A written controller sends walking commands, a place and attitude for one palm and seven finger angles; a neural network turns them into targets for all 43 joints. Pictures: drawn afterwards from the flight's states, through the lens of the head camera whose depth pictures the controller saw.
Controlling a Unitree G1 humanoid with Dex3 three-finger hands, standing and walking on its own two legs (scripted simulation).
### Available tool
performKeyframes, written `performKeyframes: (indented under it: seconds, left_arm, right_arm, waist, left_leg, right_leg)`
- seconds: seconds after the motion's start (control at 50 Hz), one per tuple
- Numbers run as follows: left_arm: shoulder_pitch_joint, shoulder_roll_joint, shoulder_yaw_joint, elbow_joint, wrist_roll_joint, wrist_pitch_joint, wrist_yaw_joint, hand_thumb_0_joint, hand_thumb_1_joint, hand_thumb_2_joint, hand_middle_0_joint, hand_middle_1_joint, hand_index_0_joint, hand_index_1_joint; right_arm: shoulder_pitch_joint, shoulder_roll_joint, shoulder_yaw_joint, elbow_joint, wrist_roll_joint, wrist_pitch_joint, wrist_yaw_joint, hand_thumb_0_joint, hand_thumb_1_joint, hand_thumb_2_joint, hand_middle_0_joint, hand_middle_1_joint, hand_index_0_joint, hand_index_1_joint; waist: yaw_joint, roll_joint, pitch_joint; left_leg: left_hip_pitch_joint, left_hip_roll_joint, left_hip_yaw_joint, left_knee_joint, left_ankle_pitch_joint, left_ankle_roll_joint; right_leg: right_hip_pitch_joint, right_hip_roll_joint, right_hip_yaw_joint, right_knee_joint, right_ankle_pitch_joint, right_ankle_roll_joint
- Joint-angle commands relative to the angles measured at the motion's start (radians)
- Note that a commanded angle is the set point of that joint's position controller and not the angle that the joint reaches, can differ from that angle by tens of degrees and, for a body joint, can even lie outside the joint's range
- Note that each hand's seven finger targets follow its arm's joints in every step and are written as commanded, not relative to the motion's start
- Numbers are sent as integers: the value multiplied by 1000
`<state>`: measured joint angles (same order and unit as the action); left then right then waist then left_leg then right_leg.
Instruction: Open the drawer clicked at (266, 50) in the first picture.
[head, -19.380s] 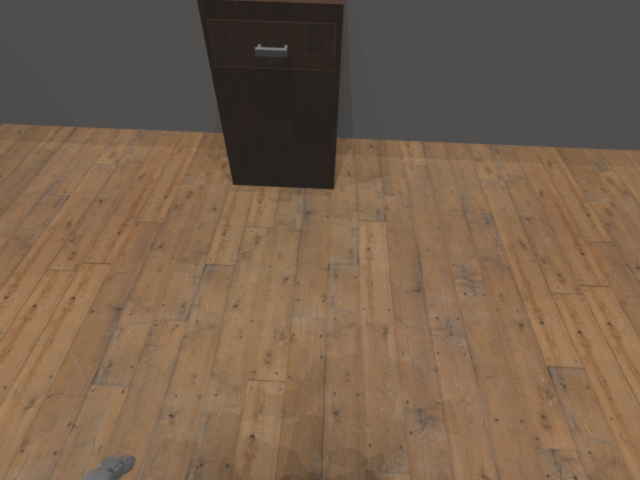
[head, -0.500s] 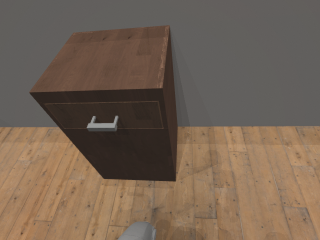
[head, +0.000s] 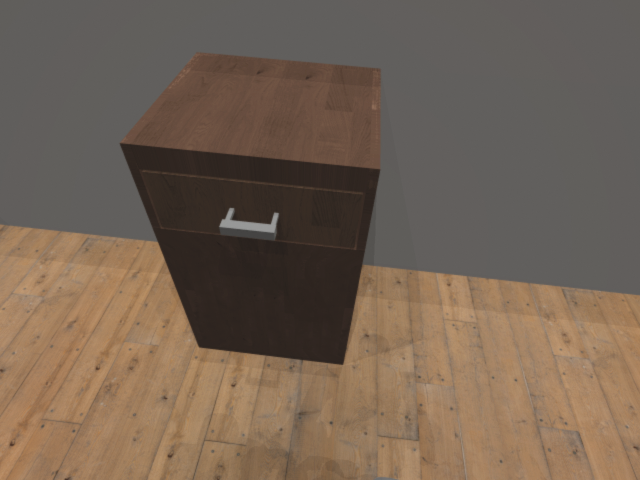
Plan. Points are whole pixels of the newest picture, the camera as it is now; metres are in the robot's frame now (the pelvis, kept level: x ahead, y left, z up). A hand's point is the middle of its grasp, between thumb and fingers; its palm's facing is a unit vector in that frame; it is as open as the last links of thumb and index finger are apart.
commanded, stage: shuffle to correct the standing spot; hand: left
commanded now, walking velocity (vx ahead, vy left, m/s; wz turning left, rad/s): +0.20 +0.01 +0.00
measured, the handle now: (250, 222) +0.61 +0.20 -0.10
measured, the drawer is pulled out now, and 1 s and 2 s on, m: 0.00 0.00 0.00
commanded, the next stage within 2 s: come to a stop and stand still in 0.32 s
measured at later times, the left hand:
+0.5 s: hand out of the picture +0.01 +0.12 -0.15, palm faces +0.07 -0.99 -0.14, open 16.3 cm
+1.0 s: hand out of the picture +0.06 +0.16 -0.16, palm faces +0.02 -0.95 -0.31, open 16.3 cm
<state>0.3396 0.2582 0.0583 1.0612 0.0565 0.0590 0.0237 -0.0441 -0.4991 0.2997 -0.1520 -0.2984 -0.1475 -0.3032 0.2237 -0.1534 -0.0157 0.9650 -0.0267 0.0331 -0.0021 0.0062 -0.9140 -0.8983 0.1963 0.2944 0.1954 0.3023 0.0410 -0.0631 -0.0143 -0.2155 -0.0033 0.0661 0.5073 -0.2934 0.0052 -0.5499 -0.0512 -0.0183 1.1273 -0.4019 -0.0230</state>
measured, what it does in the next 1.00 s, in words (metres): steps on the spot: right foot, then left foot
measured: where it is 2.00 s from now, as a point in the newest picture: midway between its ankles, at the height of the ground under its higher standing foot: outside the picture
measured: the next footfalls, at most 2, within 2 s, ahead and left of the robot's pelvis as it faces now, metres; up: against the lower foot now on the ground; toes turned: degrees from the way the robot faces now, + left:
right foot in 0.22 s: +0.10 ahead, -0.06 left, +0.00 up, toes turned +2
left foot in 0.66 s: +0.20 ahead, +0.13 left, +0.00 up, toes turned +3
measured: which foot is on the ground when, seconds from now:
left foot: down 0.00-0.24, up 0.26-0.64, down 0.66-0.90, up 0.92-1.00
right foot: up 0.00-0.20, down 0.22-1.00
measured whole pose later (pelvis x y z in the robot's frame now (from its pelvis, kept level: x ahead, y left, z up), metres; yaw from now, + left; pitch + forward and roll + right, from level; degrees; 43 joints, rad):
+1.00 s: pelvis +0.09 -0.04 +0.00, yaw -2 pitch +0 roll +3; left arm 0.34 0.18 0.02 1.08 0.03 0.01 0.04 -0.04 -0.49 0.30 -0.15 -0.30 -0.14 -0.30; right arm 0.15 -0.17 -0.04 1.03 -0.01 0.06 -0.02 0.00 -0.92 -0.90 0.20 0.29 0.20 0.30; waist 0.04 0.02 0.05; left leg -0.36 0.02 0.03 0.71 -0.36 0.00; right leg -0.20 0.02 -0.10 0.57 -0.38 -0.11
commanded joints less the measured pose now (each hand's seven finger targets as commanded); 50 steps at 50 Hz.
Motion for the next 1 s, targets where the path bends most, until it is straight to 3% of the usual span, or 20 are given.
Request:
performKeyframes:
  seconds: [0.0,0.1,0.14,0.18,0.2,0.22,0.24,0.26,0.3,0.34,0.56,0.6,0.62,0.66,0.68,0.72,0.78,0.82,0.88,0.98]
  left_arm:
    - [40,-10,-2,-61,-30,-49,-16,0,-500,300,-150,-300,-150,-300]
    - [-38,-33,-25,-97,-31,-65,-24,0,-500,300,-150,-300,-150,-300]
    - [18,-42,-28,-88,-34,-74,-24,0,-500,300,-150,-300,-150,-300]
    - [139,-23,-23,-41,-31,-92,-20,0,-500,300,-150,-300,-150,-300]
    - [204,51,-10,-21,-24,-103,-10,0,-500,300,-150,-300,-150,-300]
    - [289,114,6,-9,-35,-101,-4,0,-500,300,-150,-300,-150,-300]
    - [264,97,2,-12,-44,-102,-1,0,-500,300,-150,-300,-150,-300]
    - [215,61,0,-11,-46,-122,1,0,-500,300,-150,-300,-150,-300]
    - [146,-3,-17,-23,-48,-134,6,0,-500,300,-150,-300,-150,-300]
    - [124,-25,-22,-24,-45,-144,7,0,-500,300,-150,-300,-150,-300]
    - [149,-52,-24,46,-38,-114,17,0,-500,300,-150,-300,-150,-300]
    - [128,-48,-24,47,-39,-103,23,0,-500,300,-150,-300,-150,-300]
    - [124,-55,-23,40,-43,-99,26,0,-500,300,-150,-300,-150,-300]
    - [159,-110,-34,25,-54,-88,41,0,-500,300,-150,-300,-150,-300]
    - [153,-122,-35,9,-47,-82,43,0,-500,300,-150,-300,-150,-300]
    - [135,-95,-28,6,-51,-58,36,0,-500,300,-150,-300,-150,-300]
    - [103,-70,-20,1,-49,-39,23,0,-500,300,-150,-300,-150,-300]
    - [140,-57,-20,8,-40,-43,18,0,-500,300,-150,-300,-150,-300]
    - [35,30,-17,-31,-36,-57,17,0,-500,300,-150,-300,-150,-300]
    - [25,9,-22,-32,-37,-77,21,0,-500,300,-150,-300,-150,-300]
  right_arm:
    - [6,-147,-18,-38,4,-38,-13,0,-900,-900,200,300,200,300]
    - [150,-154,-24,10,-5,-55,-16,0,-900,-900,200,300,200,300]
    - [156,-159,-19,19,-6,-53,-15,0,-900,-900,200,300,200,300]
    - [155,-137,-11,34,4,-51,-9,0,-900,-900,200,300,200,300]
    - [151,-81,-2,25,21,-58,-3,0,-900,-900,200,300,200,300]
    - [88,-94,-5,-17,12,-62,2,0,-900,-900,200,300,200,300]
    - [70,-134,-19,-19,-2,-62,9,0,-900,-900,200,300,200,300]
    - [60,-135,-22,4,-3,-62,13,0,-900,-900,200,300,200,300]
    - [104,-102,-20,50,2,-55,17,0,-900,-900,200,300,200,300]
    - [138,-58,-14,75,2,-46,17,0,-900,-900,200,300,200,300]
    - [10,-12,10,70,21,-45,-20,0,-900,-900,200,300,200,300]
    - [61,-27,3,84,20,-47,-31,0,-900,-900,200,300,200,300]
    - [99,-59,-4,90,15,-52,-35,0,-900,-900,200,300,200,300]
    - [157,-122,-19,89,18,-52,-50,0,-900,-900,200,300,200,300]
    - [176,-122,-23,88,20,-47,-49,0,-900,-900,200,300,200,300]
    - [63,-111,-11,70,24,-38,-62,0,-900,-900,200,300,200,300]
    - [-35,-127,-24,32,16,-19,-53,0,-900,-900,200,300,200,300]
    - [-63,-125,-32,14,20,-9,-43,0,-900,-900,200,300,200,300]
    - [-72,-55,-33,-5,23,16,-21,0,-900,-900,200,300,200,300]
    - [-46,-51,-22,39,21,13,-15,0,-900,-900,200,300,200,300]
  waist:
    - [17,221,129]
    - [-44,128,132]
    - [-26,112,104]
    - [30,-33,70]
    - [54,-245,59]
    - [87,-333,100]
    - [53,-152,112]
    - [32,-204,142]
    - [-24,-36,147]
    - [-53,9,131]
    - [-15,-56,52]
    - [-49,-65,33]
    - [-60,-26,1]
    - [-59,152,-66]
    - [-62,205,-29]
    - [-21,276,1]
    - [3,226,27]
    - [19,121,-8]
    - [-16,-181,52]
    - [-20,-59,56]
  left_leg:
    - [-140,185,-219,-341,-162,165]
    - [-26,247,-263,-328,-142,217]
    - [-70,251,-259,-281,-162,208]
    - [-218,167,-171,-109,-250,141]
    - [-399,40,-50,134,-233,83]
    - [-512,-32,11,386,-287,54]
    - [-511,13,-61,495,-223,53]
    - [-505,28,-76,552,-109,55]
    - [-438,60,-78,584,-10,38]
    - [-397,57,-52,568,48,20]
    - [-163,16,12,116,70,-20]
    - [-31,12,8,-16,242,-13]
    - [62,58,-17,-27,502,8]
    - [270,269,-175,21,1079,140]
    - [260,321,-167,-32,1228,176]
    - [96,346,-227,-117,1040,229]
    - [-42,292,-174,-135,692,184]
    - [-76,216,-122,-57,422,113]
    - [-101,12,-6,139,-67,-5]
    - [-180,20,-68,305,-110,-7]
  right_leg:
    - [-32,6,-14,99,78,5]
    - [58,-4,-38,-281,-19,-4]
    - [208,12,-35,-449,-47,-10]
    - [480,4,7,-703,40,-9]
    - [622,-164,294,-838,-118,-62]
    - [611,-337,556,-978,-125,-148]
    - [553,-343,511,-992,-131,-182]
    - [507,-277,469,-992,31,-136]
    - [443,-235,298,-957,242,-136]
    - [423,-193,173,-948,409,-154]
    - [526,-146,39,-748,1068,-122]
    - [481,-126,34,-647,1014,-91]
    - [443,-95,25,-571,916,-60]
    - [254,-7,-7,-478,363,-3]
    - [239,29,-16,-393,-9,-4]
    - [257,10,22,-327,-209,14]
    - [325,-11,18,-432,-45,9]
    - [371,-16,51,-623,194,12]
    - [252,-227,249,-828,405,-62]
    - [385,-201,168,-800,661,-98]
